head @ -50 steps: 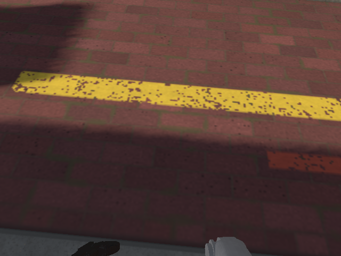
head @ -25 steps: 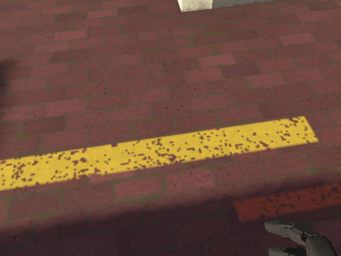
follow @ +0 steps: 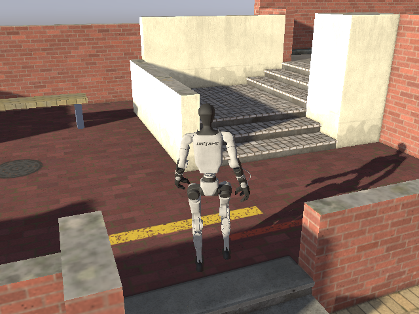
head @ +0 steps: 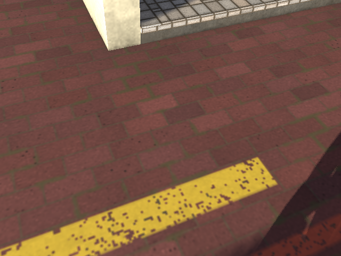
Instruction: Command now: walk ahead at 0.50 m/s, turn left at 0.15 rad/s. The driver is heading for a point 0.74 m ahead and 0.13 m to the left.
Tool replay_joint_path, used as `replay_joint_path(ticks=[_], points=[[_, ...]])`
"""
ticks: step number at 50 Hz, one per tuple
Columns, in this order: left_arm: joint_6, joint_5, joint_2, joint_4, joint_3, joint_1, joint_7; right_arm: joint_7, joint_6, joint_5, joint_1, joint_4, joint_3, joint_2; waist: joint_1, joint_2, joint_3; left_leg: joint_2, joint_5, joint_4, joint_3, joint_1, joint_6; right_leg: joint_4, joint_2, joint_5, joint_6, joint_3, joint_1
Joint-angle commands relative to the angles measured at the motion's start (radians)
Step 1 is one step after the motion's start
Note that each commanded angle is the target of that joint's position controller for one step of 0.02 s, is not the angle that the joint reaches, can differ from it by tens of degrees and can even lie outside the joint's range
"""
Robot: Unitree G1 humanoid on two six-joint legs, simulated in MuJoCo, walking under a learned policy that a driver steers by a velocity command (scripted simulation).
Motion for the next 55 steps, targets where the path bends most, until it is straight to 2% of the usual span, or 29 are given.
replay_joint_path(ticks=[1,4,7,9,10,11,12,13,14,15,18,21,25,29,32,34,35,36,37,38,39,40,41,42,44,46,49,53,55], points=[[-0.010,-0.009,0.010,-0.071,-0.012,-0.033,-0.006,0.001,-0.011,0.005,-0.018,-0.051,-0.023,-0.110,0.039,0.144,0.043,0.198,0.260,-0.165,-0.217,-0.021,0.136,-0.191,-0.025,0.113,0.024,-0.037,-0.014],[-0.016,-0.022,0.007,-0.091,-0.021,-0.134,-0.003,0.006,-0.001,0.003,0.040,-0.030,-0.035,-0.138,-0.004,0.141,0.045,0.196,0.310,-0.134,-0.216,-0.008,0.123,-0.349,0.001,0.177,0.030,-0.061,0.059],[-0.029,-0.029,0.026,-0.113,-0.016,-0.184,0.011,0.007,0.009,0.000,0.078,-0.016,-0.041,-0.152,-0.023,0.135,0.035,0.225,0.351,-0.066,-0.266,0.044,0.118,-0.418,0.023,0.156,0.016,-0.064,0.107],[-0.040,-0.031,0.041,-0.109,-0.009,-0.133,0.020,0.003,0.015,-0.004,0.061,-0.019,-0.048,-0.169,0.010,0.134,0.023,0.230,0.358,0.005,-0.300,0.047,0.101,-0.494,0.045,0.101,-0.001,-0.058,0.206],[-0.050,-0.023,0.054,-0.085,0.000,-0.045,0.028,0.003,0.016,0.001,0.043,-0.023,-0.050,-0.171,0.055,0.108,-0.011,0.200,0.390,0.101,-0.284,0.014,0.080,-0.563,0.057,0.109,-0.021,-0.056,0.345],[-0.063,-0.002,0.102,-0.059,0.018,0.077,0.042,0.005,0.010,0.010,0.034,-0.034,-0.046,-0.149,0.106,0.053,-0.093,0.146,0.333,0.274,-0.243,-0.068,0.052,-0.584,-0.026,0.088,-0.058,0.030,0.540],[-0.066,0.021,0.184,-0.061,0.036,0.246,0.058,0.004,0.005,0.012,0.010,-0.084,-0.029,-0.082,0.178,-0.076,-0.241,0.076,0.018,0.552,-0.159,-0.213,0.028,-0.621,-0.293,-0.079,-0.113,0.292,0.751],[-0.045,0.016,0.243,-0.050,0.053,0.235,0.063,0.000,0.015,0.026,0.087,-0.113,-0.028,-0.066,0.120,-0.253,-0.261,-0.024,-0.374,0.767,-0.066,-0.477,0.010,-0.747,-0.451,-0.195,-0.219,0.670,0.833],[-0.036,-0.003,0.148,-0.056,0.037,0.197,0.061,-0.006,0.038,-0.005,0.053,-0.085,-0.042,-0.126,0.109,-0.078,-0.146,0.042,-0.322,0.867,-0.102,-0.550,0.015,-0.760,-0.414,-0.269,-0.225,0.643,0.742],[-0.039,-0.015,0.083,-0.055,0.019,0.149,0.056,0.005,0.044,-0.014,-0.007,-0.091,-0.043,-0.113,0.092,-0.006,-0.053,0.070,-0.232,0.867,-0.115,-0.549,0.012,-0.771,-0.359,-0.216,-0.204,0.494,0.644],[-0.057,-0.027,0.045,-0.027,0.012,0.111,0.048,0.030,0.072,-0.030,-0.031,-0.087,-0.040,-0.081,0.034,-0.057,0.030,0.123,-0.140,0.809,-0.101,-0.467,-0.028,-0.845,-0.250,0.070,-0.147,0.199,0.472],[-0.075,-0.034,0.064,0.007,0.020,0.144,0.045,0.044,0.087,-0.035,-0.092,-0.111,-0.038,-0.073,0.023,-0.039,0.033,0.132,-0.062,0.803,-0.098,-0.496,-0.054,-0.876,-0.248,0.239,-0.160,0.088,0.468],[-0.072,-0.028,0.087,0.048,0.030,0.180,0.042,0.057,0.092,-0.031,-0.224,-0.152,-0.028,-0.063,0.041,-0.026,0.065,0.148,0.069,0.683,-0.082,-0.559,-0.071,-0.894,-0.233,0.295,-0.154,-0.048,0.495],[-0.067,-0.027,0.125,0.072,0.042,0.201,0.043,0.074,0.087,-0.026,-0.358,-0.196,-0.013,-0.057,0.072,-0.029,0.094,0.148,0.159,0.454,-0.016,-0.477,-0.044,-0.893,-0.229,0.297,-0.123,-0.151,0.504],[-0.053,-0.028,0.154,0.098,0.052,0.240,0.048,0.079,0.086,-0.030,-0.420,-0.227,-0.014,-0.070,0.093,-0.029,0.110,0.124,0.076,0.346,0.048,-0.424,-0.001,-0.847,-0.250,0.373,-0.102,-0.197,0.575],[-0.039,-0.027,0.183,0.112,0.057,0.253,0.052,0.071,0.086,-0.036,-0.401,-0.234,-0.022,-0.085,0.079,-0.043,0.082,0.068,-0.031,0.303,0.091,-0.350,0.038,-0.724,-0.259,0.652,-0.087,-0.238,0.635],[-0.031,-0.027,0.203,0.118,0.061,0.257,0.055,0.064,0.083,-0.040,-0.342,-0.223,-0.030,-0.099,0.050,-0.050,0.039,0.023,-0.083,0.282,0.107,-0.270,0.062,-0.599,-0.258,0.815,-0.082,-0.259,0.654],[-0.021,-0.032,0.213,0.118,0.060,0.250,0.056,0.053,0.074,-0.047,-0.198,-0.181,-0.043,-0.114,-0.020,-0.024,-0.042,-0.027,-0.062,0.218,0.112,-0.098,0.088,-0.389,-0.238,0.857,-0.069,-0.291,0.617],[-0.019,-0.029,0.174,0.106,0.046,0.275,0.055,0.038,0.064,-0.059,-0.016,-0.125,-0.064,-0.163,-0.086,0.059,-0.163,0.043,-0.092,0.188,-0.024,0.200,0.124,-0.124,-0.213,0.629,-0.046,-0.290,0.421],[-0.024,-0.037,0.032,0.034,0.006,0.321,0.031,0.023,0.058,-0.047,-0.008,-0.135,-0.087,-0.290,-0.032,0.339,-0.270,0.391,-0.165,0.102,-0.559,0.524,0.246,0.227,-0.058,-0.223,0.010,-0.273,-0.015],[-0.025,-0.027,0.114,0.027,0.026,0.233,0.031,0.009,0.068,-0.011,0.050,-0.152,-0.089,-0.281,-0.101,0.211,-0.351,0.464,-0.098,-0.048,-0.807,0.520,0.273,0.359,0.004,-0.265,0.009,-0.075,-0.097],[-0.026,-0.045,0.120,0.011,0.030,0.147,0.031,-0.004,0.069,-0.014,-0.006,-0.127,-0.080,-0.255,-0.077,0.139,-0.197,0.433,0.035,-0.029,-0.595,0.424,0.241,0.378,-0.048,-0.151,-0.007,-0.036,-0.157],[-0.036,-0.053,0.092,0.021,0.016,0.140,0.030,-0.008,0.062,-0.016,-0.053,-0.117,-0.061,-0.194,-0.036,0.100,-0.094,0.393,0.191,-0.030,-0.459,0.265,0.205,0.303,-0.077,-0.078,-0.017,-0.031,-0.111],[-0.032,-0.045,0.083,0.043,0.015,0.161,0.027,-0.007,0.051,-0.017,-0.092,-0.107,-0.045,-0.151,0.010,0.077,-0.047,0.342,0.267,-0.049,-0.352,0.159,0.157,0.226,-0.101,-0.053,-0.022,-0.019,-0.043],[0.004,-0.024,0.084,0.089,0.019,0.242,0.019,0.000,0.028,-0.008,-0.129,-0.098,-0.026,-0.104,0.063,0.108,-0.026,0.293,0.306,-0.106,-0.229,0.033,0.114,0.163,-0.099,-0.033,-0.018,-0.005,0.079],[0.021,-0.030,0.072,0.104,0.023,0.240,0.008,0.002,0.007,-0.007,-0.111,-0.075,-0.027,-0.113,0.073,0.104,0.003,0.277,0.320,-0.151,-0.168,0.023,0.101,0.132,-0.074,0.005,-0.020,0.010,0.060],[0.027,-0.034,0.059,0.096,0.027,0.143,0.002,0.000,-0.003,-0.008,-0.068,-0.044,-0.028,-0.117,0.050,0.108,0.067,0.265,0.310,-0.200,-0.086,0.066,0.065,0.057,-0.058,0.116,-0.020,0.034,-0.061],[0.021,-0.029,0.045,0.079,0.023,0.034,-0.004,-0.006,-0.009,-0.006,-0.038,-0.015,-0.020,-0.101,0.029,0.108,0.098,0.256,0.363,-0.217,0.004,0.136,0.042,-0.102,-0.043,0.245,-0.020,0.013,-0.128],[0.014,-0.022,0.019,0.066,0.011,-0.019,-0.008,-0.013,-0.010,-0.004,-0.021,0.008,-0.012,-0.089,0.023,0.103,0.122,0.245,0.572,-0.188,0.058,0.134,0.038,-0.235,-0.027,0.280,-0.021,-0.040,-0.078]])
